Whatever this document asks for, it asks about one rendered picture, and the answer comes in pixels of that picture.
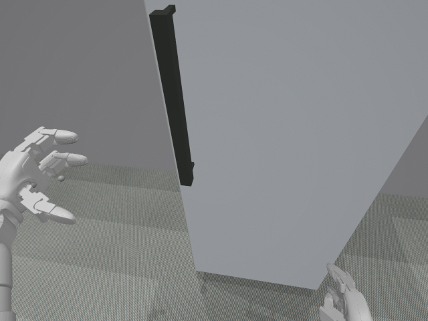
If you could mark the handle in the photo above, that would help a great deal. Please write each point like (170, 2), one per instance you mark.
(166, 52)

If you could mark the robot left hand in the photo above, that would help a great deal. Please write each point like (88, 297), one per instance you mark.
(18, 169)

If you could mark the fridge door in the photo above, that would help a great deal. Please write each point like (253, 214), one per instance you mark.
(297, 112)

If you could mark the robot left forearm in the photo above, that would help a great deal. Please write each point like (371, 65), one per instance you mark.
(10, 220)

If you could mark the robot right hand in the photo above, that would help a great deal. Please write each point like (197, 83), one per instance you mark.
(352, 305)

